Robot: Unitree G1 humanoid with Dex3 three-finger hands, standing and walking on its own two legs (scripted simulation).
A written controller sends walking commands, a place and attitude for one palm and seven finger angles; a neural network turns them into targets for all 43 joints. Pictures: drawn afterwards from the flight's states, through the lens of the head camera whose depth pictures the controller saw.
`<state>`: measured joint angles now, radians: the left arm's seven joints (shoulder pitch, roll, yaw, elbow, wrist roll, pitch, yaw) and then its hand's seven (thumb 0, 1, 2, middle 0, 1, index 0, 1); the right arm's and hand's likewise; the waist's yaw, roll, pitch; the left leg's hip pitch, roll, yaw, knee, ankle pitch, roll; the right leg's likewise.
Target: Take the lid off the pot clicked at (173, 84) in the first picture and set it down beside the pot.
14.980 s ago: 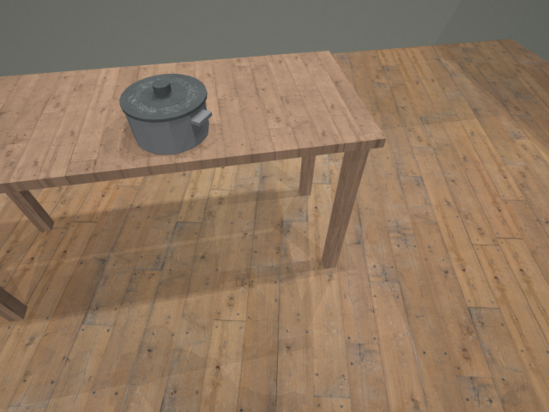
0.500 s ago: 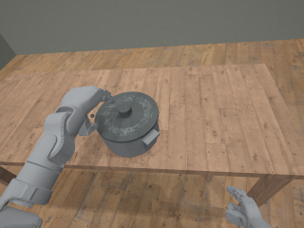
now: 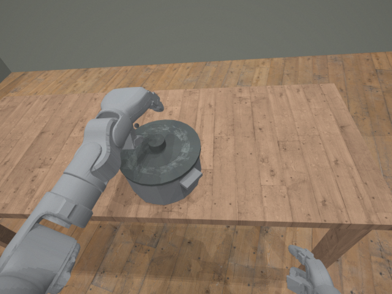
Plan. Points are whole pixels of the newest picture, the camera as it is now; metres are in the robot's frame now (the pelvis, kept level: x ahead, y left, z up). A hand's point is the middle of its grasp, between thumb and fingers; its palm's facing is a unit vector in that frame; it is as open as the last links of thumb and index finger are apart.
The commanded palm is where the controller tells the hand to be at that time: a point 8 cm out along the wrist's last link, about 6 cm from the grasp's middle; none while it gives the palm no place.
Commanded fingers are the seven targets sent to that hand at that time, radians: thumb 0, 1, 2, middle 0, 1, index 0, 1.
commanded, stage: move the open hand above the knob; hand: left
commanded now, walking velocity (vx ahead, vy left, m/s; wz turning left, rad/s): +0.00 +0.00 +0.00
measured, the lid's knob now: (157, 142) +0.44 +0.12 +0.06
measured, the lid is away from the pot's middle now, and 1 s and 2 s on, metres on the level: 0.00 0.00 0.00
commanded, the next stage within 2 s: lower the open fingers around the knob in 1.74 s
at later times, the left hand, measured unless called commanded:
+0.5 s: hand (144, 132) +0.41 +0.12 +0.13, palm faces -0.21 -0.02 -0.98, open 10.0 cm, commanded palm +0.39 +0.13 +0.19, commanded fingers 0.00 -0.28 1.41 -0.84 -0.08 -0.84 -0.08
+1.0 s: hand (140, 130) +0.42 +0.14 +0.12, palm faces -0.25 -0.05 -0.97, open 10.0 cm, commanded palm +0.40 +0.14 +0.19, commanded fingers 0.00 -0.28 1.41 -0.84 -0.08 -0.84 -0.08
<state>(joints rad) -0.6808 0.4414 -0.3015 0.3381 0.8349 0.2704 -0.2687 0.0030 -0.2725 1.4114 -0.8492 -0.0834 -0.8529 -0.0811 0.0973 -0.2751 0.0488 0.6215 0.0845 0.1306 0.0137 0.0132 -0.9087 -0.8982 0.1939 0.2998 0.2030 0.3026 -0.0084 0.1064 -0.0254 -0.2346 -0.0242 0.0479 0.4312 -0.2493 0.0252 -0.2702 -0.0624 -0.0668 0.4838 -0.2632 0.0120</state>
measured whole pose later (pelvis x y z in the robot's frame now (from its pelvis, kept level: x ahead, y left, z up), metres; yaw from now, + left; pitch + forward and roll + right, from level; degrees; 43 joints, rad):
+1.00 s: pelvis +0.00 +0.00 +0.00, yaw -1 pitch +3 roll +1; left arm -0.73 0.41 -0.32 0.46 0.85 0.31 -0.31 0.00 -0.27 1.41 -0.85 -0.08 -0.85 -0.08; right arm 0.13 -0.28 0.04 0.62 0.08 0.14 0.00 0.01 -0.91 -0.90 0.20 0.30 0.20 0.30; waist -0.03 0.09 -0.02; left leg -0.24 -0.02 0.06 0.43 -0.25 0.03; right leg -0.27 -0.06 -0.06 0.47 -0.25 0.01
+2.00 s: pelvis +0.00 -0.01 +0.00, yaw +0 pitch +3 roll +1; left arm -0.72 0.39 -0.36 0.43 0.85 0.33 -0.32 0.00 -0.27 1.41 -0.85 -0.08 -0.85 -0.08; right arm 0.10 -0.28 0.05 0.63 0.08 0.15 -0.01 0.01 -0.91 -0.90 0.19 0.30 0.20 0.30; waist -0.02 0.09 -0.01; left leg -0.23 -0.01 0.05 0.43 -0.25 0.02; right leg -0.27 -0.05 -0.06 0.49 -0.26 0.00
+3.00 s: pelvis +0.01 +0.00 +0.00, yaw -1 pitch +5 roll +1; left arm -0.67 0.33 -0.37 0.52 0.87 0.31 -0.20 0.00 -0.23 1.33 -0.79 -0.18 -0.80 -0.18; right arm 0.13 -0.26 0.03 0.64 0.08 0.17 0.01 0.01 -0.91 -0.90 0.19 0.30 0.20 0.30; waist -0.03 0.09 -0.04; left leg -0.26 -0.02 0.06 0.45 -0.27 0.03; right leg -0.30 -0.05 -0.05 0.48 -0.26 0.01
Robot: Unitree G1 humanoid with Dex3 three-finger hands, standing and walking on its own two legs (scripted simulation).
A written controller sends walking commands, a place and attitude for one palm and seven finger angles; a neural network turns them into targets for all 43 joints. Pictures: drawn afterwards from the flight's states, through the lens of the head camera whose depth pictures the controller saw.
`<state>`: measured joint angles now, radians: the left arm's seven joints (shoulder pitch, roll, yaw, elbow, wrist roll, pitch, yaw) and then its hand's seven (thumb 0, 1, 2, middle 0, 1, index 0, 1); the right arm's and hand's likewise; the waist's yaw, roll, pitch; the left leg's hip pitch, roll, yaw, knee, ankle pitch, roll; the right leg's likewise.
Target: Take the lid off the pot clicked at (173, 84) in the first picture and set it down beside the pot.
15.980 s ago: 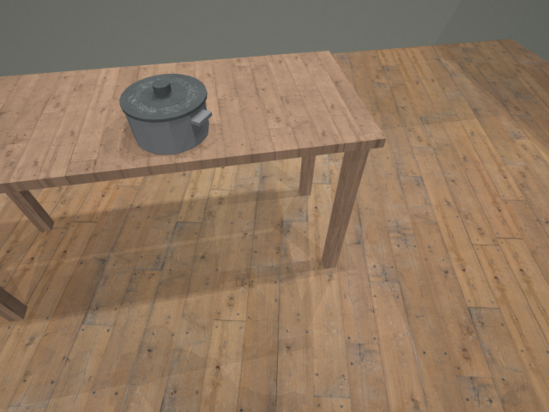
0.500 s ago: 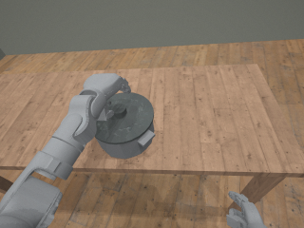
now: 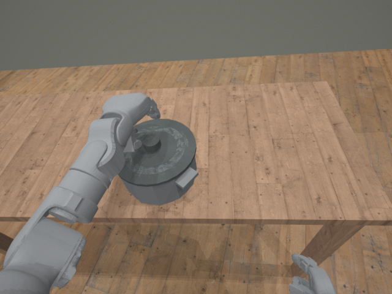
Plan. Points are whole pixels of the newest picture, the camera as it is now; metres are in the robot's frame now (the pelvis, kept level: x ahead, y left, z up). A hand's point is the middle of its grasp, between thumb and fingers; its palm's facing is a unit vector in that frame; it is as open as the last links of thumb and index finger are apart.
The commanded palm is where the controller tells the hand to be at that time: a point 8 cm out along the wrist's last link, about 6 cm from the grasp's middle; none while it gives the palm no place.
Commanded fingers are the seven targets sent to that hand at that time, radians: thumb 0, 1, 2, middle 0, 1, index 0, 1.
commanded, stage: move the open hand above the knob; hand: left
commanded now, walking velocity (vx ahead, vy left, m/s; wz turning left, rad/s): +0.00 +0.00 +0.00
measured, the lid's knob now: (151, 142) +0.44 +0.12 +0.06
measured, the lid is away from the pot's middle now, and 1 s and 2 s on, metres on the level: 0.00 0.00 0.00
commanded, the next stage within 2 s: lower the open fingers around the knob in 0.74 s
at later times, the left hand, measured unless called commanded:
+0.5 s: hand (137, 127) +0.42 +0.13 +0.14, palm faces -0.17 -0.06 -0.98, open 10.0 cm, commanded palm +0.38 +0.13 +0.19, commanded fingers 0.00 -0.28 1.41 -0.84 -0.08 -0.84 -0.08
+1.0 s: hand (145, 135) +0.41 +0.12 +0.12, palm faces -0.26 -0.05 -0.96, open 10.0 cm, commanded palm +0.39 +0.13 +0.18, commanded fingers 0.00 -0.28 1.41 -0.84 -0.08 -0.84 -0.08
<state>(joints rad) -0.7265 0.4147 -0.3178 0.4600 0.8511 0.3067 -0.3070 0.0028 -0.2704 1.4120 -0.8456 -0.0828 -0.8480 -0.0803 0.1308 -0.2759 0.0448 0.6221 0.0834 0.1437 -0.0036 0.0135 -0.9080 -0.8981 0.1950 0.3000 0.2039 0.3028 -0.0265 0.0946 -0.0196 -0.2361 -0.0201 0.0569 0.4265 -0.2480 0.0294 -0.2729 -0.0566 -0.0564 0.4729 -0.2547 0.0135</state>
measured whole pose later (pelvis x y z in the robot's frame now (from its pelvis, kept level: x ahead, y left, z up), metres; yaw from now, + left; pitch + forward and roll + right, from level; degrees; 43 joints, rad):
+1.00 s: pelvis +0.00 -0.01 +0.00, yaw +0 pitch +3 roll +1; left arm -0.72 0.39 -0.36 0.43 0.85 0.33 -0.32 0.00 -0.27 1.41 -0.85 -0.08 -0.85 -0.08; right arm 0.10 -0.28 0.05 0.63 0.08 0.15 -0.01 0.01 -0.91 -0.90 0.19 0.30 0.20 0.30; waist -0.02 0.09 -0.01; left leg -0.23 -0.01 0.05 0.43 -0.25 0.02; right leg -0.27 -0.05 -0.06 0.49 -0.26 0.00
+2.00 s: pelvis +0.01 +0.00 +0.00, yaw +0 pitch +5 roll +1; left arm -0.67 0.33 -0.37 0.52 0.87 0.31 -0.20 0.00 -0.23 1.33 -0.79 -0.18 -0.80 -0.18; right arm 0.13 -0.26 0.03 0.64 0.08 0.17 0.01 0.01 -0.91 -0.90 0.19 0.30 0.20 0.30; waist -0.03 0.09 -0.04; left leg -0.26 -0.02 0.06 0.45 -0.27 0.03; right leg -0.30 -0.05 -0.05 0.48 -0.26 0.01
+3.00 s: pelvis +0.00 +0.00 +0.00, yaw +0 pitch +4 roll +0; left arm -0.65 0.35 -0.36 0.50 0.86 0.28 -0.21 0.00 0.29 0.75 -0.72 -0.92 -0.74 -0.91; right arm 0.11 -0.27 0.04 0.63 0.09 0.16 0.00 0.01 -0.91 -0.90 0.19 0.30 0.20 0.30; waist -0.03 0.09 -0.03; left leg -0.26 -0.01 0.06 0.44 -0.26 0.03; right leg -0.29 -0.05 -0.05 0.47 -0.25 0.01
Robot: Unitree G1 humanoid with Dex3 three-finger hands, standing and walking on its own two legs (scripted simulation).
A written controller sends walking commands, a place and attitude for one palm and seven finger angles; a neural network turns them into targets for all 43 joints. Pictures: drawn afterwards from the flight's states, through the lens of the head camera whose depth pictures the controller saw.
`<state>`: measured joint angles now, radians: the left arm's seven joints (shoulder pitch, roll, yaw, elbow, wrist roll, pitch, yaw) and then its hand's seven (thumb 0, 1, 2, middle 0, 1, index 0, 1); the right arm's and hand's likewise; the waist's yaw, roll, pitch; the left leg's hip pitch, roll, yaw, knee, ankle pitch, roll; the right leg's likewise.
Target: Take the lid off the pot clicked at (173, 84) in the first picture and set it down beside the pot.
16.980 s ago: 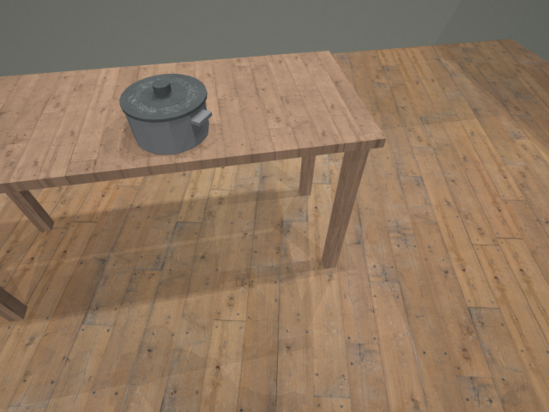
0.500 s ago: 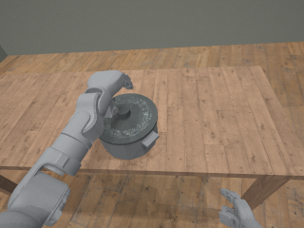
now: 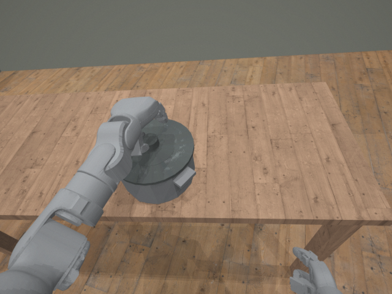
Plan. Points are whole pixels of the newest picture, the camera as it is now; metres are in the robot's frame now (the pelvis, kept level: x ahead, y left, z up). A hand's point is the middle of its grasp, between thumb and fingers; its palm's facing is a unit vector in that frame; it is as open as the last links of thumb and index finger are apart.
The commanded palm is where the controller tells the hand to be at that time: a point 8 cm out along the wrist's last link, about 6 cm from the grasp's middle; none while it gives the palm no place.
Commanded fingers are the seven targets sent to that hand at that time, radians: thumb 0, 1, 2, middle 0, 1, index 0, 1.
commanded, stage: lower the open fingers around the knob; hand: left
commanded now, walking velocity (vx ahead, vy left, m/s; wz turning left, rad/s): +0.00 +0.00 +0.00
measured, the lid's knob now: (150, 141) +0.44 +0.13 +0.06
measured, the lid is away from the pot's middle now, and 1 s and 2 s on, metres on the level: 0.00 0.00 0.00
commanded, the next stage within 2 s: close the fingers and squeeze the knob in 0.76 s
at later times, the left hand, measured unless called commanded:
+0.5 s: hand (140, 148) +0.41 +0.14 +0.08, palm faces -0.30 -0.05 -0.95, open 10.0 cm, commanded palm +0.39 +0.13 +0.14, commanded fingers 0.00 -0.28 1.41 -0.84 -0.08 -0.84 -0.08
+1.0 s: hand (147, 144) +0.42 +0.13 +0.08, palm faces -0.28 -0.06 -0.96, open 9.9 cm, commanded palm +0.39 +0.13 +0.14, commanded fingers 0.00 -0.12 1.21 -0.68 -0.51 -0.68 -0.51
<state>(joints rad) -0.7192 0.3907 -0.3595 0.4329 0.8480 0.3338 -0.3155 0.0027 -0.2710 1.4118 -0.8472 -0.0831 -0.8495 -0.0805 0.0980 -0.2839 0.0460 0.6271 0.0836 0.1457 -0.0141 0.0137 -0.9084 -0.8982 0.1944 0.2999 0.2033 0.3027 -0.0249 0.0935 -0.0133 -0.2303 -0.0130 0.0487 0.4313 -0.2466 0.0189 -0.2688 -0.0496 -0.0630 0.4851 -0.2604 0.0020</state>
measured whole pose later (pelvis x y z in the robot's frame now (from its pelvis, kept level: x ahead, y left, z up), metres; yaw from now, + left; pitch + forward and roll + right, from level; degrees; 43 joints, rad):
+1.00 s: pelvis +0.01 +0.01 +0.00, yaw -1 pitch +5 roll +1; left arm -0.67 0.33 -0.37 0.52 0.87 0.31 -0.20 0.00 -0.23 1.33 -0.79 -0.18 -0.80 -0.18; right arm 0.13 -0.26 0.03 0.64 0.08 0.17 0.01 0.01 -0.91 -0.90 0.19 0.30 0.20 0.30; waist -0.03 0.09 -0.04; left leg -0.26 -0.02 0.06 0.45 -0.27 0.03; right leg -0.30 -0.05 -0.05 0.48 -0.26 0.01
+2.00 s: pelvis +0.00 +0.01 +0.00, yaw +0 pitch +4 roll +0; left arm -0.65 0.35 -0.36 0.50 0.86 0.28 -0.21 0.00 0.29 0.75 -0.72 -0.92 -0.74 -0.91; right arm 0.11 -0.27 0.04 0.63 0.09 0.16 0.00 0.01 -0.91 -0.90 0.19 0.30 0.20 0.30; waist -0.03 0.09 -0.03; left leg -0.26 -0.01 0.06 0.44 -0.26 0.03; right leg -0.29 -0.05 -0.05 0.47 -0.25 0.01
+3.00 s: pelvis +0.01 +0.01 +0.00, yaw +0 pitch +4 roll +0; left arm -0.64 0.38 -0.36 0.47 0.85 0.28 -0.24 0.01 0.31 0.64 -0.75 -0.91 -0.77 -0.90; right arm 0.12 -0.27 0.03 0.63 0.08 0.14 -0.01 0.01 -0.91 -0.90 0.19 0.30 0.20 0.30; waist -0.03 0.10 -0.02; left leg -0.24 -0.01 0.05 0.43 -0.25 0.03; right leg -0.26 -0.05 -0.05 0.45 -0.25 0.01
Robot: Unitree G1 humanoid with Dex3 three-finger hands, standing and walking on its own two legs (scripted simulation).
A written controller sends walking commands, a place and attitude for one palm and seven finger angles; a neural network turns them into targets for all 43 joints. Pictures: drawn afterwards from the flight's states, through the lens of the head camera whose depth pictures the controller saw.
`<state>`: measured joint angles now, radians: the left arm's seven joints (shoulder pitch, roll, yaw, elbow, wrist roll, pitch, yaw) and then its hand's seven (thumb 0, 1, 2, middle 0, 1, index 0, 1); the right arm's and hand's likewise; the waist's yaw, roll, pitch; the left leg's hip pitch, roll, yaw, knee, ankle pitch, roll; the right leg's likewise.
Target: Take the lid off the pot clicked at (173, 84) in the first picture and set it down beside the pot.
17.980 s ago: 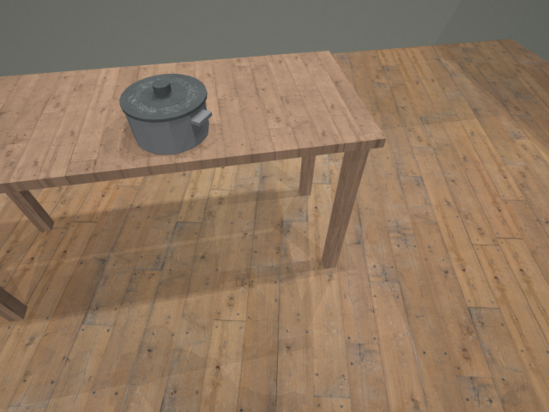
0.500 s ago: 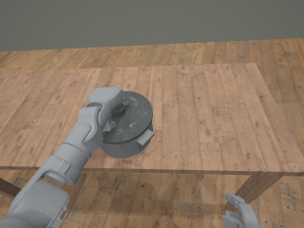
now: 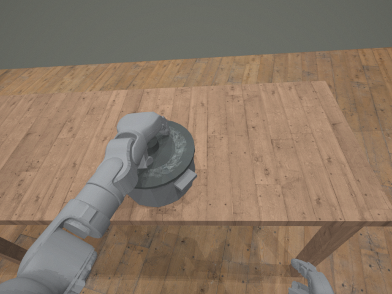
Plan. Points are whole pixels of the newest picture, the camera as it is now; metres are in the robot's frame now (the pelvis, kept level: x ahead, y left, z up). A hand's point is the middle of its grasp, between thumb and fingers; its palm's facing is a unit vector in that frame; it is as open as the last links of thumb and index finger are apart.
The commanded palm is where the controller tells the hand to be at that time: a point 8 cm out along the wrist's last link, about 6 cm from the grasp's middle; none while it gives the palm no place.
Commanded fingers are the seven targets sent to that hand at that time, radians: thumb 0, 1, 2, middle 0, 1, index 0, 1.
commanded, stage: close the fingers and squeeze the knob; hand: left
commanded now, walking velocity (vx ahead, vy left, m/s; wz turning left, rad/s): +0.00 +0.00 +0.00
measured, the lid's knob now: (149, 144) +0.43 +0.12 +0.06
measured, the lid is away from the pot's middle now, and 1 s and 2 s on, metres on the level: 0.00 0.00 0.00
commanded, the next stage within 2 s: lift the lid straight up in 1.64 s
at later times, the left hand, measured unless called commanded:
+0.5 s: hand (147, 147) +0.41 +0.12 +0.08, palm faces -0.29 -0.06 -0.95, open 8.2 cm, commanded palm +0.39 +0.12 +0.14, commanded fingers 0.00 0.19 1.02 -0.71 -0.90 -0.71 -0.90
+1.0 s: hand (143, 149) +0.40 +0.13 +0.08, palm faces -0.28 -0.06 -0.96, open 6.9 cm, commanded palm +0.38 +0.13 +0.14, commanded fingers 0.00 0.61 0.52 -0.89 -0.99 -0.89 -0.99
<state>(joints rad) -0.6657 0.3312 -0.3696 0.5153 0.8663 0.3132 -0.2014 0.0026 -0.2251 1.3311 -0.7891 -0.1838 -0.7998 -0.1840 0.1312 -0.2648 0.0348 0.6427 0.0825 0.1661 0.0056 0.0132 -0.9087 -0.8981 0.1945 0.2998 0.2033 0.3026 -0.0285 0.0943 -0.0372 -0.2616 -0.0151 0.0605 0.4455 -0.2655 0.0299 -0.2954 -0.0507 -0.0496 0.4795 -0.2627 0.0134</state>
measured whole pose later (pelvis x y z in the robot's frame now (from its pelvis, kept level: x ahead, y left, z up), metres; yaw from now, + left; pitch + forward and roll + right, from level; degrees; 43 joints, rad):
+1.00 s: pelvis +0.00 +0.00 +0.00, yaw +0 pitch +4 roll +0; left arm -0.65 0.35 -0.36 0.50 0.86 0.28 -0.21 0.00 0.29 0.75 -0.72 -0.92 -0.74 -0.91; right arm 0.11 -0.27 0.04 0.63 0.09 0.16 0.00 0.01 -0.91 -0.90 0.19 0.30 0.20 0.30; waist -0.03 0.09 -0.03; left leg -0.26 -0.01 0.06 0.44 -0.26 0.03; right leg -0.29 -0.05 -0.05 0.47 -0.25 0.01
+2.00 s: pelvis +0.00 +0.00 +0.00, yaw +0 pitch +4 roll +0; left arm -0.64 0.38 -0.36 0.47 0.85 0.28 -0.24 0.01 0.31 0.64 -0.75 -0.91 -0.77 -0.90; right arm 0.12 -0.27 0.03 0.63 0.08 0.14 -0.01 0.01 -0.91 -0.90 0.19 0.30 0.20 0.30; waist -0.03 0.10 -0.02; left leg -0.24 -0.01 0.05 0.43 -0.25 0.03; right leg -0.26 -0.05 -0.05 0.45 -0.25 0.01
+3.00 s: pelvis -0.02 +0.00 +0.00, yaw +1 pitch +1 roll +1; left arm -0.79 0.41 -0.37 0.36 0.83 0.37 -0.35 0.02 0.31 0.65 -0.76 -0.90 -0.78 -0.90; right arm 0.09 -0.28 0.05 0.64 0.08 0.11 0.00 0.01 -0.91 -0.90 0.19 0.30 0.20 0.30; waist -0.01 0.11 -0.02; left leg -0.21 -0.02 0.04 0.41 -0.23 0.03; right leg -0.24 -0.06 -0.06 0.46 -0.24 0.01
